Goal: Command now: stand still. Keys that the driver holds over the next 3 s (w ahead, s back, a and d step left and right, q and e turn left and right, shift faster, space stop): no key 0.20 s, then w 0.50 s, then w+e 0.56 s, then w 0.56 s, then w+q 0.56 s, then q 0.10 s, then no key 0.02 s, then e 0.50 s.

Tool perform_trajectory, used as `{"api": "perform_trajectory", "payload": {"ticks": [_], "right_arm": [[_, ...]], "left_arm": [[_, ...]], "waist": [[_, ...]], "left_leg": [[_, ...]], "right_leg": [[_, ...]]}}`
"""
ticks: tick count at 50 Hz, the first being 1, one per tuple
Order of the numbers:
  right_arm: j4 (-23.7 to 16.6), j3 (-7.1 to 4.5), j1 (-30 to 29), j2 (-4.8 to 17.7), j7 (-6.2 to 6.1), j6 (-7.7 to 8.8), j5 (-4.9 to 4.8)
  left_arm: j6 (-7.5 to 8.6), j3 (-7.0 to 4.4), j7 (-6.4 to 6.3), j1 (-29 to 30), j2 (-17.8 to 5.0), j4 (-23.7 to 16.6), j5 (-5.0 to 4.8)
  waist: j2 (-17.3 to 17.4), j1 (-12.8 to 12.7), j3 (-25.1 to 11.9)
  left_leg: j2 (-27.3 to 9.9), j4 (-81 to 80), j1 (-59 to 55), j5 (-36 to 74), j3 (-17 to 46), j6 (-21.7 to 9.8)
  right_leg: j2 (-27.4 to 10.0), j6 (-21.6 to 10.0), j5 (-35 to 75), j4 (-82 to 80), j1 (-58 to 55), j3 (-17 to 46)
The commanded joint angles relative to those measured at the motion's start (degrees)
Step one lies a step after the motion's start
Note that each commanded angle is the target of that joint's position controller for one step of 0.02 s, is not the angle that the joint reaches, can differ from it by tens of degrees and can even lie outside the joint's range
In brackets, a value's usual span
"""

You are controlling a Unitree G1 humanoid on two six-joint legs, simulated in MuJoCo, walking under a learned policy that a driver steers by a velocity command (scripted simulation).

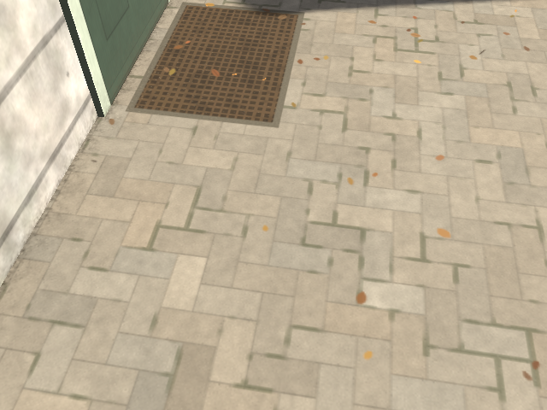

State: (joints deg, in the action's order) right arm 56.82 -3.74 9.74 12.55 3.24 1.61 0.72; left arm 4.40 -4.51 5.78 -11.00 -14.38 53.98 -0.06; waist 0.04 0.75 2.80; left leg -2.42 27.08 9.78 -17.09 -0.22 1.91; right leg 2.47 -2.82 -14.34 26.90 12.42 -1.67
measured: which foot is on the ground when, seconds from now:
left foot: down 0.00-0.90, up 0.92-1.00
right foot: down 0.00-0.46, up 0.48-0.88, down 0.90-1.00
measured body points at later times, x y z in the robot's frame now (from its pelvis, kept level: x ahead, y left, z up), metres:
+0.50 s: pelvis +0.07 +0.04 -0.02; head +0.07 +0.04 +0.43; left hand +0.03 +0.28 -0.17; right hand +0.10 -0.20 -0.17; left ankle +0.02 +0.12 -0.74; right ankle +0.00 -0.08 -0.71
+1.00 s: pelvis +0.34 +0.00 -0.19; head +0.37 +0.00 +0.26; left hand +0.50 +0.22 -0.32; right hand +0.28 -0.23 -0.33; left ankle +0.21 +0.16 -0.67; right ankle +0.41 -0.08 -0.91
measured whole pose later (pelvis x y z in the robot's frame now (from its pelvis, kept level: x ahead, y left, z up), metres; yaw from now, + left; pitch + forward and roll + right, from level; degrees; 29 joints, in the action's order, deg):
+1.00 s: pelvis +0.34 +0.00 -0.19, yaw -5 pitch +2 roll +0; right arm 59.1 -1.6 21.9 10.6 -0.6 6.7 -3.0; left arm 2.4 -2.5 2.3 -5.7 -12.1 52.8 -1.1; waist 0.2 3.2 1.7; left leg -2.2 104.1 30.5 -35.3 3.2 -1.1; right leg 5.0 -5.2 -9.4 32.4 25.4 0.4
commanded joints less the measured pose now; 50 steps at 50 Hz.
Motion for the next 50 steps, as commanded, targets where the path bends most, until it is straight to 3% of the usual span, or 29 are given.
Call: {"api": "perform_trajectory", "payload": {"ticks": [1, 10, 12, 14, 16, 18, 21, 22, 23, 24, 25, 27, 28, 31, 33, 35, 36, 37, 38, 41, 42, 43, 44, 45, 46, 47, 48, 49, 50], "right_arm": [[-1.5, -1.39, 0.9, 6.4, -0.17, 0.44, 0.05], [-0.1, -1.75, 0.8, 6.7, -0.46, 0.61, 0.19], [0.3, -3.14, 2.6, 9.7, -1.38, 0.72, 1.8], [0.1, -2.66, 3.7, 6.4, -2.84, 1.53, 3.5], [-1.0, -1.08, 0.8, 1.7, -3.47, 2.95, 3.5], [-1.7, -0.29, -0.7, 0.1, -3.39, 4.47, 3.14], [-0.5, -0.06, 8.1, 0.3, -1.74, 5.8, 3.83], [1.2, -0.26, 14.5, 0.9, -1.34, 6.27, 4.44], [2.6, -0.56, 22.1, 2.9, -1.48, 6.56, 5.04], [3.8, -0.83, 30.7, 6.9, -1.45, 6.68, 5.06], [3.9, -0.06, 29.9, 5.6, -1.56, 6.58, 5.15], [2.1, 0.58, 20.9, 3.4, -1.22, 6.2, 4.19], [3.0, 1.62, 19.2, -0.3, -1.83, 6.14, 5.86], [1.0, 4.45, 15.8, -6.8, -4.18, 6.66, 5.87], [2.4, 4.52, 20.4, -3.0, -3.91, 7.21, 4.83], [4.8, 5.3, 24.9, -3.5, -2.6, 6.97, 5.67], [5.2, 5.31, 26.2, -3.1, -2.24, 6.98, 5.24], [3.6, 2.47, 17.3, 3.8, -6.04, 5.15, -6.85], [4.8, 2.55, 21.0, 3.7, -7.01, 4.37, -6.32], [6.9, 1.62, 25.4, 2.0, -7.16, 2.66, -2.79], [7.0, 1.52, 24.9, 1.7, -6.62, 2.52, -2.13], [7.0, 0.83, 21.4, 2.7, -6.0, 2.49, -1.42], [6.5, 1.02, 19.3, 1.7, -4.74, 3.26, -0.94], [6.5, 0.82, 18.4, -0.3, -3.63, 4.63, -0.65], [4.8, 1.99, 26.2, -2.0, -2.77, 5.87, -1.91], [2.4, 1.32, 24.2, 2.5, -2.38, 7.28, -2.73], [-4.8, 2.64, 16.7, 0.2, -2.26, 8.06, -5.3], [-6.5, 2.14, 9.5, 1.6, -3.92, 7.59, -5.3], [-6.8, 1.16, 7.1, 4.2, -5.32, 6.86, -4.31]], "left_arm": [[0.65, -1.48, -0.25, -0.3, -6.5, -2.2, -0.05], [0.36, -1.53, -0.4, -2.2, -6.4, -0.4, 0.06], [0.61, -3.42, -1.52, -6.1, -10.5, 0.5, 1.67], [1.53, -3.78, -3.41, -13.2, -8.9, 2.7, 3.16], [2.05, -2.13, -5.21, -16.5, -3.7, 3.5, 2.79], [1.68, -1.05, -6.09, -14.8, -2.0, 2.1, 2.56], [0.81, -0.57, -5.49, -6.3, -3.7, 0.1, 3.49], [0.88, -0.51, -4.63, -5.4, -3.5, 0.1, 4.33], [1.42, -0.45, -4.02, -1.7, -2.2, -1.5, 4.86], [2.36, 0.37, -3.64, 2.3, 1.9, -4.7, 5.1], [2.57, 0.82, -4.38, 4.6, 2.1, -6.0, 4.32], [2.92, 0.24, -5.67, 1.8, -0.7, -4.6, 4.25], [2.53, 1.2, -5.67, -1.4, 1.6, -4.6, 5.11], [1.11, 2.93, -3.89, 0.0, 3.7, -4.4, 7.29], [0.48, 3.35, -3.43, 1.7, 4.9, -5.8, 5.87], [-0.04, 3.4, -3.1, 5.1, 2.5, -7.9, 5.65], [-0.16, 3.51, -3.19, 6.2, 1.4, -8.4, 5.85], [-0.29, 1.47, -3.8, 14.7, -2.8, -11.5, -4.46], [-0.31, 2.55, -3.16, 18.5, -0.4, -12.7, -5.15], [-0.85, 3.99, -0.57, 20.5, 4.1, -11.9, -3.98], [-0.95, 3.74, -0.18, 17.4, 3.2, -10.7, -3.53], [-1.44, 2.24, -0.49, 7.8, 0.1, -7.6, -4.15], [-1.79, 0.03, -1.26, -5.8, -4.1, -2.5, -3.03], [-2.36, -0.62, -1.86, -18.5, -6.6, 2.3, -1.95], [-1.44, 0.11, -2.29, -18.4, -8.6, 2.5, -0.78], [-1.91, -0.08, -2.87, -18.3, -7.5, 2.1, -1.77], [-2.52, -1.46, -3.87, -19.2, -12.1, 2.3, -1.51], [-2.84, -1.14, -4.8, -12.5, -9.4, 0.3, -0.68], [-1.52, 0.47, -5.12, -2.8, -6.0, -3.4, 0.59]], "waist": [[0.9, 0.4, -2.7], [0.5, 0.0, -2.2], [-1.6, -1.3, -0.3], [-5.2, -3.4, 4.2], [-6.3, -5.1, 4.9], [-5.9, -5.0, 3.9], [-2.9, 1.8, 4.9], [-0.9, 4.3, 4.0], [4.9, 7.9, 3.0], [13.3, 10.9, 1.6], [4.6, 10.7, 9.3], [-1.9, 6.4, 9.3], [-1.8, 3.4, 10.1], [0.4, 2.1, 7.1], [3.4, 3.5, 3.7], [2.0, 3.3, 5.5], [0.8, 3.6, 7.1], [1.6, 3.6, 10.9], [0.0, 5.6, 9.1], [1.5, 8.7, 5.8], [1.7, 7.1, 3.8], [3.6, 1.2, 0.5], [-2.6, -5.6, -6.1], [-11.8, -10.8, -9.6], [-18.5, -6.2, -20.2], [-16.9, -8.9, -26.9], [-16.1, -8.5, -26.6], [-2.2, -6.5, -19.4], [4.9, -2.7, -12.7]], "left_leg": [[0.6, -4.6, 4.8, 9.1, -2.8, -1.6], [0.8, -4.3, 4.2, 10.3, -3.2, -1.8], [2.1, -1.8, 6.8, -8.7, -4.2, -3.9], [1.6, 4.6, 12.6, -15.5, -2.9, -6.9], [0.8, 9.6, 16.8, -10.3, -2.6, -8.6], [1.1, 13.3, 14.8, -10.7, -2.7, -9.4], [3.6, 7.6, -3.8, -5.3, -6.4, -10.7], [2.1, 6.1, -9.6, -4.6, -3.3, -11.6], [-4.7, -0.4, -14.1, -4.9, 8.9, -15.5], [-15.3, -11.2, -18.6, -9.5, 33.0, -24.9], [-20.5, -15.7, -20.5, -20.7, 37.7, -25.8], [-17.1, -12.2, -16.6, -17.3, 27.8, -22.7], [-14.9, -9.1, -12.7, -10.4, 21.9, -19.5], [-7.7, -2.6, -2.3, 2.0, 9.5, -15.7], [-2.0, 0.3, 12.7, -3.1, 1.9, -13.9], [-4.4, 0.9, 20.3, -6.2, 5.5, -14.7], [-5.9, 2.4, 16.5, -5.6, 6.8, -15.3], [-4.3, 9.3, 13.8, 4.1, 7.8, -12.0], [-4.9, 13.4, 9.0, 6.6, 6.2, -10.8], [-6.0, 22.4, -1.5, 10.0, 5.2, -10.2], [-6.0, 26.9, -2.2, 17.0, 5.1, -10.0], [-8.1, 35.8, 2.9, 20.6, 6.1, -10.5], [-4.5, 50.0, 7.3, 29.3, 1.4, -8.9], [2.7, 77.9, 25.7, -4.1, -3.7, -4.7], [2.4, 92.7, 45.1, -31.9, 1.7, -3.7], [0.1, 91.6, 50.1, -30.3, 5.2, -2.8], [-0.4, 84.1, 58.3, -21.6, 5.3, -2.8], [-2.1, 79.5, 57.2, -14.7, 3.6, -2.2], [-3.5, 67.8, 53.6, -2.7, 6.0, -2.8]], "right_leg": [[-2.3, -0.7, 10.7, -3.8, -6.8, 2.6], [-2.3, -0.8, 12.2, -3.1, -7.2, 2.6], [-4.4, -4.9, -14.8, -6.5, -6.4, 6.3], [-12.2, -12.2, -33.7, -10.9, -5.2, 18.1], [-18.9, -16.8, -31.9, -12.5, -8.4, 26.8], [-18.9, -16.9, -26.4, -11.9, -6.9, 25.6], [-12.5, -15.2, -25.3, -1.7, 9.5, 14.6], [-9.7, -14.5, -23.7, 7.4, 15.0, 11.3], [-3.8, -11.5, -19.5, 23.7, 22.4, 6.3], [3.3, -6.3, -26.3, 39.7, 33.4, 4.9], [-0.1, -6.2, -18.4, 39.2, 44.8, 15.1], [-3.4, -4.8, -10.1, 42.8, 42.9, 12.2], [-6.0, -6.0, -2.4, 40.0, 40.8, 13.6], [-9.9, -3.8, 24.8, 23.2, 33.6, 11.3], [-8.3, -2.4, 44.5, 12.6, 16.8, 3.1], [-8.1, -2.3, 43.8, 13.0, 10.8, 2.5], [-8.3, -2.2, 41.2, 10.3, 14.1, 2.8], [-5.2, -0.5, 36.5, 4.2, 20.1, 4.3], [-4.9, 0.0, 36.9, 2.0, 21.6, 3.4], [-6.1, 0.3, 35.9, -5.1, 21.8, 3.9], [-5.8, -0.7, 34.7, -6.0, 17.4, 3.5], [-7.8, -3.0, 34.4, -6.5, 6.4, 5.3], [-3.5, -4.6, 37.7, -6.7, -9.4, -0.9], [-8.6, -9.5, 54.3, -2.1, -29.6, 3.0], [-17.1, -15.9, 62.3, 16.7, -48.9, 15.1], [-19.1, -20.5, 50.7, 14.1, -50.4, 21.8], [-24.8, -23.8, 4.6, -0.8, -47.5, 37.3], [-24.6, -21.0, -14.1, -9.9, -33.7, 44.5], [-24.9, -19.1, -12.1, -12.1, -18.9, 43.7]]}}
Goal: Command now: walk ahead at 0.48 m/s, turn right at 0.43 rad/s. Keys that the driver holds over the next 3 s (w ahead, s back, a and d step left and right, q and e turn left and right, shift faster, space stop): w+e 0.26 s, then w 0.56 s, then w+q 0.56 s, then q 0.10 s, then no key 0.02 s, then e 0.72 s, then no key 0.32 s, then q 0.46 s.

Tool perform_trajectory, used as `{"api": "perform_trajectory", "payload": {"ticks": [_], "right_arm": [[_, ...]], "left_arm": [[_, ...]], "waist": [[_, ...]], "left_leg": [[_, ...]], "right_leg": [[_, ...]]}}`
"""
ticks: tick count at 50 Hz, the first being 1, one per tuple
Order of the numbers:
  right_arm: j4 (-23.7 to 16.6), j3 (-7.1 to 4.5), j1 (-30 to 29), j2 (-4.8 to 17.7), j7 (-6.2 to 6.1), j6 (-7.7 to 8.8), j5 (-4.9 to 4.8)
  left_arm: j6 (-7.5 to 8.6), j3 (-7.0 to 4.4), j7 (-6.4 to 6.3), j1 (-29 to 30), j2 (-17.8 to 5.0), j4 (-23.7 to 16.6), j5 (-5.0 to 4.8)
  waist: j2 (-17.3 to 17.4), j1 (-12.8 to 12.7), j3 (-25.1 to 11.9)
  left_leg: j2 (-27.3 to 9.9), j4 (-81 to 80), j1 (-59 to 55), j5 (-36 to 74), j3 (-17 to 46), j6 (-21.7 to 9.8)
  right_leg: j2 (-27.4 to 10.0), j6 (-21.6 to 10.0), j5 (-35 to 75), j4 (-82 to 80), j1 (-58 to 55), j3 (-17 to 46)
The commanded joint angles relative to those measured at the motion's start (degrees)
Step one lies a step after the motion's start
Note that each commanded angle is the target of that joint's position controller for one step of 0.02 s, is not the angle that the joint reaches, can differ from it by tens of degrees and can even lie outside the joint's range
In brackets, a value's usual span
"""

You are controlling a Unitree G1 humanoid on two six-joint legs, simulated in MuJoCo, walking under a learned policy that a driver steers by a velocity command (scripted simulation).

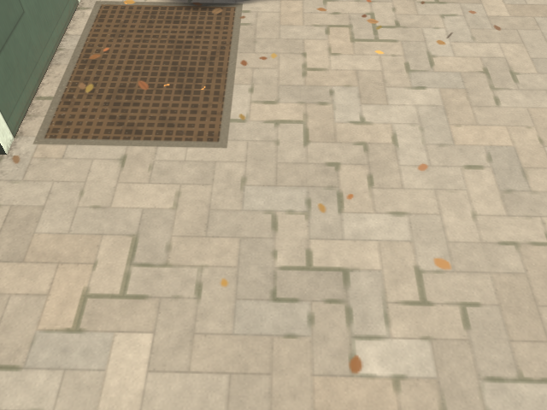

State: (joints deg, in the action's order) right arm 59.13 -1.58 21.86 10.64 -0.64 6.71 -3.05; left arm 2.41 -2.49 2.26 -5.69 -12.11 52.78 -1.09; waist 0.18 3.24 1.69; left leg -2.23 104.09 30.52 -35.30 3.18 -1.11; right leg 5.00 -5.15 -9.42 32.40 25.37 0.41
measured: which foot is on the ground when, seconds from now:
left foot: up 0.00-0.26, down 0.28-0.80, up 0.82-1.00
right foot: down 0.00-0.28, up 0.30-0.76, down 0.78-1.00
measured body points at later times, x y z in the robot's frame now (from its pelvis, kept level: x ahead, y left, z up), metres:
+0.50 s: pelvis +0.25 +0.06 +0.02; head +0.27 +0.08 +0.47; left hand +0.43 +0.29 -0.11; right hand +0.21 -0.20 -0.10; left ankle +0.27 +0.16 -0.72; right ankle +0.28 -0.12 -0.65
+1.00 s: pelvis +0.48 -0.06 +0.02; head +0.50 -0.07 +0.47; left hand +0.60 +0.18 -0.11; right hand +0.52 -0.35 -0.11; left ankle +0.58 +0.09 -0.64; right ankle +0.46 -0.14 -0.72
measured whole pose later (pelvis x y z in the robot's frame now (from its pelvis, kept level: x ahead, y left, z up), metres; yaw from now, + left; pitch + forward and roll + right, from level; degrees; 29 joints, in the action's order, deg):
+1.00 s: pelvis +0.48 -0.06 +0.02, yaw -12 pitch +2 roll -1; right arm 53.1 -5.0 12.0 15.3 -1.1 4.8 -1.9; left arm 5.2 -3.6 0.9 -13.6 -12.6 54.0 0.5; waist 2.6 -1.1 -0.2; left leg -6.4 62.3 38.4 -11.5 3.1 -2.0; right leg 3.0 -3.7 -9.4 16.4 9.1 -4.9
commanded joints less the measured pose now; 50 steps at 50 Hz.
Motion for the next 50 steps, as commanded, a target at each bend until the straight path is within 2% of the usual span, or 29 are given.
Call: {"api": "perform_trajectory", "payload": {"ticks": [1, 2, 3, 5, 7, 9, 12, 13, 14, 15, 16, 17, 19, 20, 22, 25, 29, 35, 37, 38, 39, 40, 41, 42, 43, 44, 45, 47, 50], "right_arm": [[-8.8, -0.98, -3.1, 5.2, -2.25, 0.68, 1.45], [-9.5, -1.61, -3.7, 4.5, -2.78, -0.51, 2.92], [-10.8, -1.83, -3.6, 4.4, -3.09, -0.76, 4.12], [-12.9, -2.15, -8.1, 5.3, -2.89, -0.29, 4.63], [-14.3, -1.93, -13.1, 4.6, -2.27, -0.61, 3.24], [-15.9, -2.03, -16.3, 5.7, -1.85, -1.4, 1.82], [-16.6, -3.31, -17.0, 8.5, -0.85, -0.92, 1.77], [-15.6, -3.71, -13.5, 8.9, -0.56, -0.44, 1.78], [-13.3, -4.32, -5.2, 10.5, -0.5, 0.2, 2.47], [-11.0, -5.75, 3.1, 16.4, -0.2, 0.36, 4.11], [-10.5, -5.65, 4.6, 14.6, 0.35, 0.67, 3.73], [-11.7, -4.84, 1.0, 11.6, 0.25, 0.84, 3.2], [-12.8, -4.01, -7.1, 9.2, 0.17, 0.17, 3.36], [-12.6, -3.64, -8.7, 8.2, 0.17, 0.01, 3.44], [-11.2, -3.48, -7.6, 7.5, 0.35, 0.01, 3.29], [-8.7, -3.95, -3.9, 8.9, -0.13, 0.07, 2.76], [-6.3, -4.18, -0.5, 10.0, -0.61, -0.33, 1.78], [-3.0, -4.49, 3.7, 11.3, -0.11, -1.19, 1.44], [-2.5, -4.67, 3.0, 12.4, -0.11, -1.64, 1.18], [-2.5, -4.42, 2.2, 11.9, -0.11, -1.73, 1.06], [-3.9, -3.84, -0.4, 11.0, -0.05, -1.5, 1.58], [-5.8, -1.9, 2.8, 5.5, 0.45, -0.28, 2.22], [-4.8, -2.02, 3.4, 6.4, 1.01, 1.2, 1.91], [-5.8, -3.41, -0.6, 10.7, 1.15, 1.74, 0.2], [-6.5, -3.5, -4.1, 11.0, 0.79, 1.49, -0.15], [-6.8, -3.71, -5.9, 10.0, 0.19, 0.92, 0.59], [-6.8, -4.04, -5.8, 9.3, -0.34, 0.03, 1.21], [-6.9, -3.68, -4.6, 6.2, -0.63, -1.53, 1.08], [-8.7, -3.89, -8.1, 6.1, -0.62, -2.35, 1.31]], "left_arm": [[1.46, -1.56, -1.48, -2.4, -8.9, -3.6, 2.2], [1.62, -1.19, -1.61, 2.1, -8.6, -4.9, 1.19], [1.7, -1.27, -1.99, 3.9, -8.9, -5.9, 1.65], [1.82, -1.9, -3.32, 1.7, -9.4, -6.1, 1.0], [1.55, -2.4, -4.1, -4.5, -9.9, -4.5, -0.24], [1.04, -2.74, -4.39, -7.3, -9.2, -4.2, -0.98], [0.23, -2.75, -4.69, -11.0, -7.6, -4.3, -0.89], [0.21, -2.23, -4.62, -11.2, -6.1, -4.4, -0.73], [0.52, -1.2, -4.32, -11.3, -2.2, -4.6, -0.49], [1.66, -0.36, -3.85, -16.8, 1.2, -6.0, -1.91], [2.44, -1.26, -3.59, -16.0, -4.3, -6.0, -2.12], [2.45, -2.31, -3.49, -10.8, -8.0, -6.6, -1.62], [1.96, -2.3, -3.67, -7.1, -6.9, -6.9, 0.13], [1.74, -2.5, -3.46, -7.7, -6.4, -6.6, 0.14], [1.46, -2.44, -3.11, -7.3, -5.4, -6.2, 0.64], [1.55, -1.91, -2.75, -3.0, -3.7, -7.1, 0.93], [1.78, -1.11, -2.11, 4.9, -2.7, -8.8, 0.37], [2.54, -0.66, -0.65, 12.9, -4.1, -10.8, -0.34], [2.83, -1.55, -0.55, 9.0, -5.9, -9.7, -0.11], [2.73, -2.72, -0.83, 2.0, -7.9, -7.4, 0.13], [2.77, -4.33, -1.26, -9.6, -11.9, -4.4, 0.41], [2.14, -5.8, -1.77, -18.2, -18.1, -2.9, 1.02], [1.74, -4.54, -1.75, -19.9, -14.5, -2.3, 0.38], [1.67, -3.34, -1.82, -14.5, -10.8, -3.2, 0.41], [1.81, -2.64, -1.8, -9.3, -8.4, -4.4, 0.4], [2.18, -2.03, -1.51, -5.5, -6.3, -5.0, 0.68], [2.79, -1.65, -1.29, -3.4, -5.0, -4.7, 1.15], [3.55, -1.81, -1.07, -3.7, -5.0, -3.0, 1.42], [4.18, -2.34, -1.85, -6.2, -7.1, -0.8, 2.03]], "waist": [[5.7, -1.4, -8.0], [5.9, 1.5, -1.1], [1.2, 2.6, -0.3], [-4.0, 1.0, -2.6], [-5.8, -1.7, -4.8], [-5.3, -2.8, -4.4], [-4.2, -2.4, -4.0], [-4.2, -0.3, -4.1], [-0.1, 2.9, -7.1], [18.0, 1.5, -12.8], [18.8, 2.0, -12.8], [12.7, 2.5, -6.7], [6.6, -0.7, -2.6], [7.1, -2.6, -2.5], [6.9, -3.2, -3.7], [5.2, -2.6, -3.5], [5.9, -0.6, -2.2], [6.5, 1.2, 1.4], [7.4, -1.9, -0.6], [6.6, -5.4, -4.7], [4.0, -10.6, -11.8], [-9.4, -11.3, -20.4], [-13.6, -10.9, -24.5], [-9.8, -9.9, -16.0], [-7.0, -8.4, -10.9], [-4.6, -6.7, -6.5], [-5.3, -4.7, -4.3], [-5.9, -2.8, -2.7], [-3.6, -2.7, -0.6]], "left_leg": [[-4.7, -13.1, 26.6, 17.4, 4.0, 1.0], [-6.2, -24.8, 19.1, 18.8, 3.6, 3.5], [-6.2, -34.4, 10.4, 20.1, 2.7, 4.7], [-3.5, -52.2, -5.9, 31.7, -0.9, 5.5], [-0.8, -60.3, -10.2, 39.4, -0.9, 6.3], [-0.5, -65.7, -8.4, 36.0, 0.6, 5.9], [0.5, -71.3, -12.0, 27.5, 0.5, 3.5], [0.3, -73.6, -16.5, 24.0, 0.1, 1.9], [-5.5, -74.5, -27.1, 20.3, 5.0, -0.8], [-19.4, -83.8, -41.5, 7.6, 29.7, -9.6], [-22.5, -89.3, -43.1, -7.1, 44.6, -12.5], [-20.5, -89.6, -38.7, -7.3, 39.0, -11.2], [-15.0, -89.8, -27.8, 8.8, 24.7, -8.9], [-13.4, -90.9, -24.0, 14.8, 20.2, -8.1], [-11.4, -92.7, -21.6, 23.0, 13.9, -8.2], [-11.1, -94.0, -22.4, 31.7, 9.1, -9.0], [-9.8, -94.8, -22.0, 32.3, 3.8, -8.2], [-12.9, -91.8, -28.3, 34.4, 4.1, -8.2], [-12.7, -86.4, -29.1, 46.4, 3.0, -7.2], [-10.4, -78.8, -27.1, 55.9, 0.5, -6.0], [-7.6, -65.2, -17.9, 53.5, -2.3, -3.8], [0.4, -42.1, 6.2, 31.1, -6.8, 0.4], [2.3, -31.6, 13.6, 3.3, 1.0, 0.0], [-1.1, -27.9, 18.6, 6.4, 2.5, -1.1], [-3.7, -29.7, 17.3, 11.8, 0.9, -1.6], [-5.2, -33.5, 15.4, 16.1, 0.5, -1.3], [-6.6, -36.5, 12.1, 19.1, 1.2, -1.3], [-6.8, -38.4, 9.1, 22.0, 1.7, -1.2], [-5.5, -44.4, 13.0, 29.6, 3.7, -0.8]], "right_leg": [[-26.2, -17.1, -12.3, -17.3, -19.5, 41.9], [-21.8, -15.0, -2.0, -18.1, -4.4, 32.5], [-16.6, -13.4, 4.2, -18.2, 4.7, 24.2], [-8.8, -10.4, 9.8, -17.5, 13.5, 13.1], [-9.4, -10.2, 5.6, -17.2, 9.8, 14.2], [-11.4, -9.5, -3.0, -15.8, 3.6, 18.8], [-11.0, -6.6, -15.4, -10.7, -0.8, 23.8], [-8.7, -5.2, -17.3, -5.9, -0.2, 23.0], [-4.7, -2.8, -18.8, 7.2, 6.4, 17.9], [3.2, -0.3, -22.5, 27.0, 20.2, 8.5], [0.1, -0.2, -22.6, 36.9, 29.3, 9.7], [-2.1, -0.8, -16.8, 40.6, 32.6, 10.8], [-5.2, -0.3, -7.5, 35.4, 28.1, 9.8], [-6.9, 0.2, -5.7, 31.6, 23.8, 9.1], [-7.5, 1.3, -2.4, 27.7, 19.0, 5.6], [-8.5, 2.3, 4.3, 18.0, 18.1, 3.6], [-7.7, 3.4, 12.1, 5.6, 12.7, 1.2], [-6.7, 1.5, 5.5, -3.3, 9.1, -0.9], [-4.7, -0.4, 3.7, -6.8, 0.2, -2.7], [-3.5, -1.9, 4.3, -7.8, -10.8, -3.4], [-8.8, -4.8, 6.3, -5.6, -28.0, 2.7], [-23.9, -13.0, 2.7, -7.0, -51.6, 24.9], [-28.2, -15.9, -1.6, -13.9, -52.2, 39.1], [-26.1, -13.0, -3.4, -14.8, -45.2, 30.6], [-23.4, -10.5, -2.8, -16.7, -36.5, 22.6], [-21.0, -9.0, -1.0, -19.5, -28.7, 17.8], [-19.2, -7.6, 1.6, -21.5, -23.3, 14.0], [-18.4, -7.0, 5.7, -23.9, -17.7, 9.2], [-18.6, -6.7, 13.9, -25.1, -17.3, 3.9]]}}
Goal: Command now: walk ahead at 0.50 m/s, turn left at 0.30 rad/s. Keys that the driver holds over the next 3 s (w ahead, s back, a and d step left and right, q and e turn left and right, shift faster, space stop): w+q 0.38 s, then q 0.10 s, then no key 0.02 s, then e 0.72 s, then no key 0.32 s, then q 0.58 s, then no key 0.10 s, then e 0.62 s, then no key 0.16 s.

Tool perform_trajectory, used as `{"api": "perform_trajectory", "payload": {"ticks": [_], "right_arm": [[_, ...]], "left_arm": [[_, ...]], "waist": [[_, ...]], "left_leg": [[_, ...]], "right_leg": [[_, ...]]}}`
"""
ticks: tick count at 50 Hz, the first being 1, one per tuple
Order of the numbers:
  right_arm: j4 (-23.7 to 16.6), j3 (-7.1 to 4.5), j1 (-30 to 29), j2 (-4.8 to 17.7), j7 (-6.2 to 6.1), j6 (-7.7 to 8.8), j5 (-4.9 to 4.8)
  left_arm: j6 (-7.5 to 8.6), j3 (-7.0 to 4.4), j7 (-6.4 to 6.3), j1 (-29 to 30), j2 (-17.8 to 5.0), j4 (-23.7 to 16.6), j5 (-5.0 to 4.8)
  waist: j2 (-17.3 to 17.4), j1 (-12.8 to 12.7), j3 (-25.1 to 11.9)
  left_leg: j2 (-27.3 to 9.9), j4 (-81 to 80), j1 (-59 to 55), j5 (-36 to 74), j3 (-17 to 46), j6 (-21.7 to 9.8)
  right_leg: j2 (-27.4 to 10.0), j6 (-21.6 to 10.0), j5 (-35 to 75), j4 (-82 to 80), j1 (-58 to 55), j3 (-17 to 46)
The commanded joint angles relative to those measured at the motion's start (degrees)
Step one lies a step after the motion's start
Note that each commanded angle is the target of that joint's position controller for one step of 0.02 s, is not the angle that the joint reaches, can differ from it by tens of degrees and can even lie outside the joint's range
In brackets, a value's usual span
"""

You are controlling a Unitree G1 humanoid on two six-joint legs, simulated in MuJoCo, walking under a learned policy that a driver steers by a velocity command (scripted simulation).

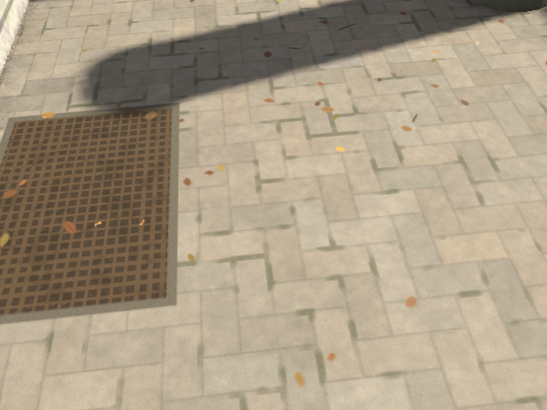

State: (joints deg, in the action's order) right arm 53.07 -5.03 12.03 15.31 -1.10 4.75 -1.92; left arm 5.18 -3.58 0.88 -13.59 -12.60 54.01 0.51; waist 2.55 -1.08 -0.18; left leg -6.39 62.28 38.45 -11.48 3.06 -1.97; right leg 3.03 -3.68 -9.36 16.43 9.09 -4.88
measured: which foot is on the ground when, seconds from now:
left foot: up 0.00-0.30, down 0.32-0.80, up 0.82-1.00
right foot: down 0.00-0.30, up 0.32-0.74, down 0.76-1.00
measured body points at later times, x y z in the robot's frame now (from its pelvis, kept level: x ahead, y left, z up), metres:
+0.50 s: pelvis +0.27 +0.08 -0.01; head +0.32 +0.09 +0.44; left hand +0.33 +0.38 -0.12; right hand +0.45 -0.15 -0.12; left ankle +0.30 +0.14 -0.75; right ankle +0.31 -0.09 -0.66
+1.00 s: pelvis +0.42 +0.09 -0.01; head +0.47 +0.08 +0.43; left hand +0.50 +0.39 -0.12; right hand +0.63 -0.15 -0.13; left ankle +0.40 +0.22 -0.70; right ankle +0.54 +0.01 -0.75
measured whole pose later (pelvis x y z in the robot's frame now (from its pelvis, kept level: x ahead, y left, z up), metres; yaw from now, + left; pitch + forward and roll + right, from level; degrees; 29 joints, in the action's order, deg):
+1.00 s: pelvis +0.42 +0.09 -0.01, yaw +10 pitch +3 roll +1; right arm 42.8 -3.2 6.2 16.0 -2.5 -0.7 0.1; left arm -0.7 -3.7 -1.0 -9.1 -16.1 42.9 0.2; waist 0.3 -1.9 2.3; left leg 2.1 53.0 28.2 -25.3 4.0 2.6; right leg 4.1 -2.6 -3.9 26.0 25.0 5.5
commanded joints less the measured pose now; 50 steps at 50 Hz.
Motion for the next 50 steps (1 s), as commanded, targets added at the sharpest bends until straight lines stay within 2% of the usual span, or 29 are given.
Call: {"api": "perform_trajectory", "payload": {"ticks": [1, 5, 10, 13, 14, 15, 16, 17, 18, 19, 20, 21, 23, 25, 27, 30, 32, 35, 37, 38, 39, 40, 41, 42, 43, 44, 45, 47, 50], "right_arm": [[-3.2, -0.45, 0.4, 1.5, 0.11, -0.31, 0.41], [-6.1, 0.49, -7.2, 0.6, 1.81, -0.22, 0.77], [-10.8, 1.49, -15.1, 0.7, 3.96, -0.72, 0.58], [-13.0, 0.75, -14.1, 2.9, 5.03, -0.96, 0.59], [-12.6, -0.09, -9.9, 4.6, 5.07, -1.15, 0.59], [-10.7, -1.6, -1.2, 7.2, 4.78, -1.25, 0.39], [-8.6, -3.62, 8.7, 12.2, 3.63, -1.62, 0.58], [-8.7, -4.32, 9.5, 17.2, 3.15, -1.47, 0.19], [-9.5, -2.94, 12.4, 13.1, 2.81, -1.34, 0.9], [-9.5, -2.22, 10.0, 10.3, 2.5, -0.96, 1.44], [-10.9, -1.79, 4.7, 9.0, 2.44, -0.54, 1.34], [-12.2, -1.35, 0.2, 7.6, 2.51, -0.38, 1.49], [-13.5, -0.88, -2.5, 6.9, 2.21, -0.41, 2.04], [-13.7, -1.1, -2.3, 8.1, 1.63, -0.51, 1.93], [-13.4, -1.1, -1.8, 8.4, 0.84, -0.93, 1.83], [-11.7, -0.19, 1.0, 6.5, 0.17, -1.45, 1.69], [-10.5, 0.3, 1.6, 6.3, 0.12, -1.31, 2.35], [-9.2, 0.39, 0.3, 7.0, 0.23, -1.17, 3.09], [-8.9, 0.03, -0.8, 8.0, -0.26, -1.84, 2.31], [-9.0, -0.03, -0.7, 8.2, -0.68, -2.25, 1.92], [-9.6, -0.05, 0.5, 8.1, -1.1, -2.21, 2.39], [-10.6, 0.34, 4.3, 6.5, -1.17, -1.79, 3.04], [-11.5, 0.98, 2.2, 5.7, -0.97, -1.99, 3.23], [-11.6, 0.62, 2.2, 7.4, -0.36, -2.58, 2.08], [-11.8, 0.53, 0.0, 6.9, -0.49, -3.66, 1.32], [-12.0, 0.44, -1.3, 6.6, -0.75, -4.65, 1.51], [-12.5, 0.12, -2.5, 7.1, -1.29, -5.4, 2.09], [-12.9, 0.6, -2.5, 4.9, -1.68, -5.67, 2.26], [-12.5, 0.85, -1.4, 4.2, -1.77, -4.91, 1.88]], "left_arm": [[1.43, -1.26, -0.7, 1.4, -6.9, -1.7, 0.37], [1.51, -0.98, -1.46, 0.1, -7.8, -0.7, -0.09], [-0.25, -1.37, -1.82, -5.6, -9.7, 1.8, -0.81], [-1.62, -2.1, -2.56, -4.3, -12.4, 0.7, -1.0], [-2.12, -2.34, -2.92, -4.1, -13.2, 0.4, -0.86], [-2.55, -2.34, -3.19, -3.3, -13.4, -0.1, -0.9], [-2.18, -1.94, -3.36, -3.5, -12.7, -1.4, -0.51], [-0.2, 0.97, -1.72, -9.1, -3.5, -3.9, 0.96], [2.69, 0.18, -0.62, -3.3, -8.0, -5.0, -1.1], [4.02, -0.59, -0.2, 2.6, -10.3, -7.1, -2.99], [4.41, -0.39, -0.59, 4.3, -9.9, -7.6, -2.62], [3.97, -0.91, -1.25, 4.2, -10.1, -7.1, -1.3], [1.87, -1.59, -1.76, 1.8, -10.1, -7.7, -0.34], [0.36, -1.27, -2.24, 1.5, -8.0, -8.5, 0.17], [-0.3, -0.53, -2.33, 2.6, -6.2, -8.7, 0.35], [0.08, 0.31, -1.31, 6.7, -5.4, -8.9, -0.04], [0.17, 0.26, -0.68, 8.7, -6.5, -9.3, -0.43], [0.19, -0.24, -0.1, 10.5, -8.7, -10.3, -0.22], [0.3, -0.79, 0.45, 9.6, -10.3, -11.0, -0.11], [0.3, -1.28, 0.6, 6.9, -11.4, -10.5, 0.12], [0.21, -2.12, 0.38, 4.0, -14.3, -10.3, 0.4], [-0.29, -2.85, 0.1, 2.1, -17.6, -10.9, 0.86], [-1.55, -2.26, -0.38, -1.7, -14.1, -10.5, 0.43], [-2.1, -1.56, -0.5, -1.2, -12.3, -11.2, -0.03], [-2.76, -1.61, -0.74, 2.2, -11.8, -12.7, -0.42], [-3.44, -1.5, -0.97, 4.7, -11.6, -13.5, -0.75], [-4.0, -1.54, -1.44, 6.3, -11.7, -14.4, -0.82], [-5.32, -2.06, -1.96, 7.7, -12.3, -15.1, -0.29], [-5.78, -2.83, -2.72, 6.6, -13.0, -15.9, -0.53]], "waist": [[-5.6, 1.5, 1.5], [-5.1, -0.5, 3.1], [-3.6, -2.8, 5.6], [-6.8, -0.3, 2.3], [-8.1, 2.2, -0.6], [-7.7, 6.9, -4.9], [-2.9, 10.8, -10.7], [11.7, 4.5, -16.6], [6.9, 8.2, -22.4], [4.5, 8.7, -14.9], [-1.1, 6.0, -9.1], [-4.3, 3.2, -5.3], [-3.8, -0.4, -4.0], [-2.6, -1.4, -3.6], [-0.3, -1.0, -4.5], [1.7, 2.2, -6.6], [2.1, 3.1, -6.0], [2.2, 3.0, -4.0], [2.3, 1.6, -3.2], [1.3, 0.3, -4.1], [-2.3, 0.1, -7.1], [-11.3, 2.3, -12.0], [-18.7, -1.5, -16.4], [-13.1, -1.2, -17.6], [-8.7, -0.7, -13.4], [-5.5, 0.1, -8.8], [-5.3, 0.5, -6.9], [-9.2, 1.6, -5.0], [-11.2, 1.0, -7.9]], "left_leg": [[-0.8, -6.0, 5.4, 9.4, 4.1, 0.0], [0.9, -19.9, 0.3, 21.0, -0.6, -0.8], [1.8, -26.3, 5.3, 14.6, -3.3, -2.3], [5.9, -27.2, -2.2, 4.3, -8.5, -4.6], [8.1, -27.0, -8.5, 1.5, -10.1, -5.8], [10.3, -30.5, -20.6, 3.6, -10.3, -7.7], [4.8, -31.7, -39.5, 5.8, 0.5, -11.0], [-10.3, -35.6, -61.3, -1.4, 32.6, -22.2], [-12.9, -43.5, -65.2, -4.3, 44.0, -23.0], [-10.8, -44.4, -60.4, 0.0, 35.1, -19.6], [-8.7, -44.4, -50.4, 10.7, 27.6, -17.8], [-6.8, -44.5, -40.8, 22.7, 21.6, -16.7], [-4.5, -45.1, -30.6, 34.8, 16.2, -15.9], [-2.8, -45.2, -25.4, 41.9, 11.5, -15.3], [-0.4, -44.7, -23.3, 44.4, 6.0, -13.4], [1.3, -44.5, -24.2, 39.1, 2.2, -9.7], [-0.2, -44.4, -26.5, 34.9, 2.8, -8.8], [-3.2, -41.4, -30.9, 34.1, 4.2, -8.7], [-3.6, -36.2, -33.7, 35.0, 4.4, -7.9], [-1.9, -31.5, -33.8, 35.3, 3.5, -6.4], [2.0, -23.7, -31.1, 31.2, 1.0, -3.7], [9.1, -9.3, -19.4, 12.8, -2.6, 0.8], [14.5, 4.1, -6.9, -23.7, -2.3, 3.9], [11.4, 9.4, -4.5, -26.3, 3.3, 3.5], [9.5, 11.8, -2.7, -23.3, 3.5, 3.8], [8.2, 8.7, -2.3, -20.8, 2.9, 4.0], [7.0, 4.2, -4.1, -17.6, 2.6, 4.1], [8.4, -5.9, -9.3, -14.3, 0.0, 4.7], [9.2, -15.1, -14.3, -11.3, 0.2, 5.2]], "right_leg": [[-16.2, -7.7, 15.9, -9.2, -1.4, 7.2], [-14.6, -5.4, 16.1, -10.7, -0.8, 0.4], [-18.6, -4.7, 22.2, -6.4, -14.4, -2.3], [-19.2, -2.8, 45.9, 3.1, -17.8, -4.9], [-18.9, -2.2, 54.4, 10.1, -17.6, -5.6], [-17.3, -0.8, 55.5, 21.4, -13.9, -6.7], [-14.9, 1.3, 40.6, 38.6, 0.2, -6.7], [-2.3, 4.9, -16.2, 59.9, 28.1, -2.6], [-0.9, 3.7, -22.9, 66.2, 35.1, 9.9], [-4.0, 2.3, -18.0, 65.0, 39.6, 10.9], [-6.3, 2.0, -13.7, 60.2, 37.3, 10.4], [-7.8, 2.9, -12.5, 56.0, 32.9, 9.7], [-8.8, 4.6, -12.5, 51.5, 25.7, 9.6], [-7.9, 6.4, -9.8, 44.8, 23.8, 7.9], [-6.9, 7.1, -1.8, 35.6, 21.7, 6.1], [-5.8, 6.0, 14.4, 23.7, 16.2, 5.3], [-5.8, 4.9, 17.6, 19.9, 15.6, 6.1], [-5.6, 2.7, 10.8, 17.4, 17.5, 6.9], [-4.4, 0.9, 6.4, 14.3, 17.7, 5.8], [-3.8, -0.3, 11.7, 10.8, 13.9, 5.7], [-7.0, -2.9, 30.5, 11.1, 6.7, 10.6], [-15.7, -11.1, 47.0, 12.4, -6.1, 22.4], [-23.6, -19.3, 48.0, 7.5, -14.7, 35.1], [-23.1, -18.0, 33.2, 5.7, -13.0, 37.3], [-20.3, -14.9, 21.2, 4.9, -8.6, 34.0], [-18.5, -12.6, 13.4, 2.8, -1.6, 31.0], [-16.5, -10.8, 5.8, 1.0, 3.0, 29.4], [-11.4, -8.5, -0.8, -0.8, 9.1, 26.0], [-10.3, -8.2, -1.3, -0.2, 8.5, 26.0]]}}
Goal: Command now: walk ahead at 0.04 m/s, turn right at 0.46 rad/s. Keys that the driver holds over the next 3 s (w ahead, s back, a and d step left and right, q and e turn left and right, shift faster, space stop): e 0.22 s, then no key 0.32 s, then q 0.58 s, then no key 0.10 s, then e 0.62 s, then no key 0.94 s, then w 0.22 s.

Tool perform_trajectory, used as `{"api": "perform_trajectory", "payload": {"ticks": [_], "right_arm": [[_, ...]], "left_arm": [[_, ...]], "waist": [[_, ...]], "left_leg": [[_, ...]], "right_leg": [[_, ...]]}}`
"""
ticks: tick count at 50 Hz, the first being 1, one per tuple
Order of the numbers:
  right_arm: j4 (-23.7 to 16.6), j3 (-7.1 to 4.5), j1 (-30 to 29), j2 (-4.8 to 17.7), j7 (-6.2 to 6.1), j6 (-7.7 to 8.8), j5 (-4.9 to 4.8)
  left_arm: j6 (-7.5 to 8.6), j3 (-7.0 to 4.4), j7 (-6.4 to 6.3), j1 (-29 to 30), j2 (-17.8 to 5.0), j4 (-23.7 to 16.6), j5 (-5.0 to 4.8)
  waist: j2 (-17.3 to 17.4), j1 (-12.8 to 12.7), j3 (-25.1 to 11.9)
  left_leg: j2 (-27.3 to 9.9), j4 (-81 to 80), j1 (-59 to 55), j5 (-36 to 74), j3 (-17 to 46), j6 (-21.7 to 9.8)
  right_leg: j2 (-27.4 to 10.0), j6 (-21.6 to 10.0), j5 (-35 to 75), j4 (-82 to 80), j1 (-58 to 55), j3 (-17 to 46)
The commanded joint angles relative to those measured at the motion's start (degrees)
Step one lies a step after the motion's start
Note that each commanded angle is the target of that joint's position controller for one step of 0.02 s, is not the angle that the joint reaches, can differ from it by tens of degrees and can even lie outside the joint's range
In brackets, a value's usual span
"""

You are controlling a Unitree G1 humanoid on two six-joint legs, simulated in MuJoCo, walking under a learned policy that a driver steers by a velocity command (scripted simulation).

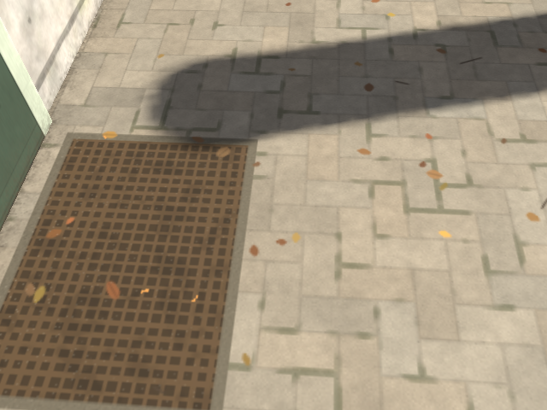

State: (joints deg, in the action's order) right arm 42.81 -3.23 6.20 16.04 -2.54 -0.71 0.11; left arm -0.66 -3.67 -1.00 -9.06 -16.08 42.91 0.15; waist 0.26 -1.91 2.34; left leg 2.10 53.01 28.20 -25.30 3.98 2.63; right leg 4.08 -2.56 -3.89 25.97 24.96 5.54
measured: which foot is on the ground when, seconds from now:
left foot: up 0.00-0.12, down 0.14-0.70, up 0.72-0.94, down 0.96-1.00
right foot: down 0.00-0.14, up 0.16-0.50, down 0.52-0.96, up 0.98-1.00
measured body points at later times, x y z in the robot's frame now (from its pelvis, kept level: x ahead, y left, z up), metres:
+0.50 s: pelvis +0.01 +0.02 +0.00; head +0.04 +0.03 +0.45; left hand +0.24 +0.24 -0.10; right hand +0.06 -0.27 -0.10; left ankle +0.04 +0.15 -0.73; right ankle -0.03 -0.11 -0.72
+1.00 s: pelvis +0.01 +0.05 -0.01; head +0.04 +0.08 +0.44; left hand +0.18 +0.33 -0.13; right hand +0.12 -0.25 -0.10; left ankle +0.02 +0.14 -0.74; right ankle -0.04 -0.10 -0.71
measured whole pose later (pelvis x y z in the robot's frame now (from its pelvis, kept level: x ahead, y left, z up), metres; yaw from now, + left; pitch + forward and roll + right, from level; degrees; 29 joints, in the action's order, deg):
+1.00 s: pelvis +0.01 +0.05 -0.01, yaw -3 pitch +1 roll -2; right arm 39.4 -4.4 12.3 17.9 0.6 -1.9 -0.1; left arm -2.0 -5.0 -2.2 -7.2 -17.7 41.9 0.1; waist -2.2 0.3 2.9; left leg 0.0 38.3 20.2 -19.0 -2.5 -2.6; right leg -5.0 2.9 -27.3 45.6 18.9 -4.5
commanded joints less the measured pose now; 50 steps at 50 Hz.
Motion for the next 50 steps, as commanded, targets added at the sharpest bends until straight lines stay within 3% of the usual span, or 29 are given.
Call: {"api": "perform_trajectory", "payload": {"ticks": [1, 4, 6, 7, 8, 9, 10, 11, 12, 13, 16, 20, 23, 25, 26, 27, 28, 29, 30, 32, 36, 38, 40, 43, 46, 47, 48, 49, 50], "right_arm": [[-2.3, -0.98, 4.2, 3.8, -0.26, 0.75, -0.21], [-2.3, -1.34, 4.7, 4.7, 0.25, 1.31, -0.52], [-1.4, -1.74, 7.5, 4.9, 0.81, 1.78, -0.59], [-1.2, -2.37, 9.2, 6.6, 0.85, 1.86, -0.17], [-1.6, -3.54, 10.6, 11.4, 0.54, 1.65, 1.55], [-2.4, -4.11, 7.7, 13.5, 0.69, 1.46, 3.55], [-4.6, -3.16, 3.8, 10.4, 0.32, 2.01, 3.84], [-5.7, -2.49, 0.5, 7.6, -0.08, 2.27, 2.74], [-6.0, -2.17, -0.7, 6.4, -0.17, 2.38, 1.5], [-5.8, -1.92, -0.1, 6.1, -0.16, 2.43, 0.69], [-4.8, -1.85, 3.8, 6.4, -0.21, 1.76, 0.71], [-4.2, -2.44, 5.0, 8.2, -0.11, 1.01, 0.26], [-3.4, -2.55, 5.9, 9.2, 0.52, 0.74, -0.59], [-2.2, -1.91, 7.1, 7.8, 0.77, 0.92, -1.53], [-1.8, -1.32, 9.0, 6.5, 1.07, 1.58, -0.68], [-2.8, -0.18, 10.4, 3.3, 1.92, 2.64, 1.89], [-3.1, 0.56, 8.8, 1.4, 2.01, 3.02, 1.62], [-2.4, 0.26, 6.8, 3.7, 1.98, 2.77, 1.24], [-2.4, 0.05, 4.7, 4.5, 1.97, 2.47, 0.97], [-2.3, -0.73, 4.4, 7.3, 1.44, 1.41, 0.52], [-3.2, -1.12, 4.6, 6.8, 1.15, 0.86, -0.55], [-4.0, -1.46, 4.5, 6.1, 1.41, 0.22, -0.69], [-4.7, -1.84, 4.4, 5.5, 1.76, -0.68, -1.08], [-4.7, -1.65, 5.8, 4.8, 2.25, -1.45, -1.01], [-5.2, -2.05, 7.8, 5.4, 3.53, -1.43, -1.36], [-4.6, -2.37, 10.0, 5.6, 3.76, -1.35, -1.28], [-4.7, -3.2, 10.9, 7.7, 3.37, -1.15, -0.68], [-6.6, -5.17, 11.5, 16.4, 2.26, -0.77, -0.37], [-8.4, -4.39, 12.7, 16.5, 3.11, 0.5, 1.82]], "left_arm": [[-0.03, -2.94, -0.96, 1.7, -9.8, -5.0, -0.34], [-0.71, -3.22, -1.16, 1.5, -9.9, -5.7, -0.64], [-1.43, -3.24, -1.44, 2.1, -9.7, -6.4, -1.22], [-1.66, -3.0, -1.58, 1.2, -8.7, -6.5, -1.36], [-1.56, -2.4, -1.47, 1.5, -6.2, -7.7, -1.29], [-0.62, -2.64, -1.05, 2.4, -6.2, -9.4, -1.36], [-0.06, -3.83, -0.68, 0.5, -9.8, -8.3, -0.53], [-0.41, -4.45, -0.51, -2.2, -10.7, -6.3, -0.92], [-1.07, -4.27, -0.83, -3.9, -9.5, -4.8, -0.77], [-1.55, -3.88, -0.99, -4.4, -8.0, -4.5, -0.49], [-1.67, -2.49, -0.83, -1.2, -4.8, -6.4, -1.18], [-1.44, -0.77, -0.04, 2.4, -2.4, -8.5, -0.77], [-1.4, -1.06, 0.46, 1.1, -3.9, -8.0, -1.01], [-1.28, -1.16, 0.66, -1.8, -4.2, -6.4, -0.58], [-1.34, -1.45, 0.27, -2.8, -6.4, -6.8, -0.2], [-1.75, -2.25, -0.47, -3.9, -11.3, -7.2, 0.63], [-1.52, -0.67, 0.0, -0.5, -6.0, -6.3, 1.21], [-0.81, 0.2, 0.59, 2.8, -2.6, -7.0, 1.52], [-0.26, 0.1, 0.7, 3.0, -2.3, -6.4, 1.73], [0.4, -0.75, 0.51, 2.1, -5.6, -6.1, 1.23], [-0.19, -2.05, -1.02, -1.3, -8.3, -5.3, 0.32], [-0.24, -2.23, -1.59, -0.8, -8.1, -5.9, 0.52], [0.36, -2.36, -1.72, 0.2, -8.0, -6.0, 0.46], [0.39, -2.84, -1.42, 5.2, -8.5, -6.4, -0.42], [-0.52, -3.06, -1.44, 5.6, -9.0, -5.6, -1.33], [-0.76, -2.99, -1.5, 5.2, -8.6, -5.1, -1.86], [-0.73, -2.65, -1.27, 1.3, -6.9, -3.6, -1.68], [-0.67, -1.42, -1.02, 0.3, -3.1, -5.4, 1.41], [-0.26, -1.53, -1.39, 6.3, -4.5, -7.6, 1.09]], "waist": [[-9.2, 1.5, -11.0], [-10.0, 1.5, -10.8], [-9.8, 3.3, -9.8], [-8.2, 3.7, -9.5], [2.0, 3.3, -8.7], [17.2, 2.3, -6.1], [13.1, 1.2, -6.1], [8.5, -0.4, -6.1], [6.1, -0.8, -5.9], [5.7, -0.1, -5.5], [7.3, 2.0, -5.0], [10.8, 3.8, -6.8], [11.8, 3.8, -6.5], [9.7, 1.9, -5.5], [6.3, 2.5, -7.8], [-7.3, 4.8, -11.2], [-12.8, 4.7, -10.9], [-8.7, 4.4, -8.1], [-8.1, 3.6, -7.0], [-7.3, 2.4, -3.0], [-8.5, 1.4, -2.0], [-11.0, 0.6, -2.8], [-8.2, 0.9, -2.7], [-6.9, 2.5, -4.0], [-7.9, 3.5, -6.3], [-7.1, 4.5, -7.0], [-1.1, 4.0, -6.7], [18.2, 2.0, -6.5], [16.7, 5.6, -10.2]], "left_leg": [[0.9, -8.2, -5.0, 3.9, -0.4, 0.6], [1.2, -15.6, -7.7, 6.0, -0.2, -0.2], [1.2, -25.3, -13.8, 11.2, -1.5, -1.9], [-2.4, -29.5, -18.7, 12.0, 0.5, -3.6], [-14.3, -34.0, -23.3, 8.9, 11.9, -8.7], [-24.2, -39.4, -18.2, 15.7, 25.6, -16.1], [-25.4, -38.4, -16.7, 20.6, 24.7, -17.9], [-21.9, -36.4, -16.8, 23.9, 18.1, -15.4], [-18.4, -34.8, -17.7, 25.5, 13.4, -13.0], [-17.4, -33.9, -18.7, 28.9, 11.1, -12.8], [-15.2, -33.4, -20.9, 34.2, 6.0, -14.2], [-15.6, -32.2, -21.7, 34.3, 3.9, -14.7], [-16.0, -30.5, -20.2, 34.7, 4.6, -14.8], [-14.3, -28.1, -16.7, 32.7, 3.5, -11.5], [-12.7, -25.8, -12.4, 26.8, 2.1, -7.6], [-7.4, -17.6, -5.3, 11.0, -3.4, -3.1], [-6.4, -21.8, -7.6, 1.8, -3.6, -0.8], [-7.0, -23.9, -11.8, 7.6, -3.4, 0.1], [-6.3, -24.4, -11.7, 13.3, -3.8, 0.1], [-5.8, -23.3, -10.0, 16.6, -3.4, -0.4], [-3.9, -15.6, -4.2, 11.4, -4.7, -0.8], [-4.0, -4.4, -0.3, -3.1, -4.5, -0.9], [-6.1, 4.9, 4.2, -9.4, -2.0, -0.6], [-6.8, -1.0, -1.2, -3.2, -3.9, -0.5], [-4.1, -13.2, -8.7, 6.2, -8.0, -1.9], [-2.3, -20.0, -13.4, 12.1, -9.4, -3.1], [-2.3, -26.9, -18.7, 21.1, -5.4, -5.1], [-18.2, -30.4, -27.6, 45.3, 18.2, -11.8], [-25.5, -33.0, -25.1, 49.4, 29.6, -22.9]], "right_leg": [[-11.6, -9.3, -7.5, -9.7, -7.7, 16.7], [-11.6, -8.4, -11.2, -9.5, -8.2, 20.0], [-9.6, -6.2, -14.5, -8.0, -5.5, 19.7], [-7.3, -4.0, -18.0, -5.3, -1.6, 18.2], [-2.3, -0.8, -23.6, 5.8, 7.8, 11.3], [4.2, 1.7, -29.0, 20.6, 14.2, 1.2], [0.6, 3.2, -27.6, 32.1, 13.4, 3.9], [0.3, 3.8, -24.4, 36.8, 13.0, 3.4], [0.1, 4.7, -21.9, 39.7, 12.8, 2.8], [0.1, 5.7, -20.2, 42.9, 13.6, 2.7], [-0.2, 7.5, -18.2, 39.1, 12.9, 0.1], [-3.2, 7.8, -20.6, 21.8, 2.9, -3.6], [-2.6, 6.2, -16.5, 9.1, -5.1, -6.8], [-2.2, 3.2, -3.1, -7.1, -14.2, -6.9], [-6.7, 1.4, 4.9, -6.7, -22.2, -1.2], [-17.2, -2.7, 23.5, -1.9, -29.2, 9.0], [-20.2, -8.7, 17.1, -3.2, -20.3, 9.6], [-16.0, -7.2, 6.7, -4.1, -16.4, 6.5], [-12.2, -3.8, -0.3, -3.6, -16.2, 3.5], [-10.5, -1.7, -4.0, -4.1, -14.0, 1.7], [-16.6, -6.0, 1.2, -4.9, -15.8, 4.6], [-22.0, -10.5, 6.5, -5.9, -16.3, 8.1], [-25.6, -13.0, 14.2, -6.1, -17.6, 8.6], [-22.7, -10.2, 16.8, -4.5, -15.7, 1.4], [-20.9, -7.2, 14.9, 0.3, -16.1, -3.4], [-19.7, -5.0, 10.7, 3.9, -14.5, -5.3], [-16.4, -1.0, 0.8, 11.9, -10.2, -9.4], [-8.6, 5.7, -27.2, 31.3, 6.4, -14.5], [-2.9, 6.3, -38.0, 42.3, 12.1, -4.4]]}}
Next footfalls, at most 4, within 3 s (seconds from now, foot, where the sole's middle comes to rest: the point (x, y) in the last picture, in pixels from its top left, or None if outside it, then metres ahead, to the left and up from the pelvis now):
0.14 left None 0.08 0.14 -0.77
0.52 right None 0.01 -0.11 -0.77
0.96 left None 0.06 0.14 -0.77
1.54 right None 0.04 -0.07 -0.77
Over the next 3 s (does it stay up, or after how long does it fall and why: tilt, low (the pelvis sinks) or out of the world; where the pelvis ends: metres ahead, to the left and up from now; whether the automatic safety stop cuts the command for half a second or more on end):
stays up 0.05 0.07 0.00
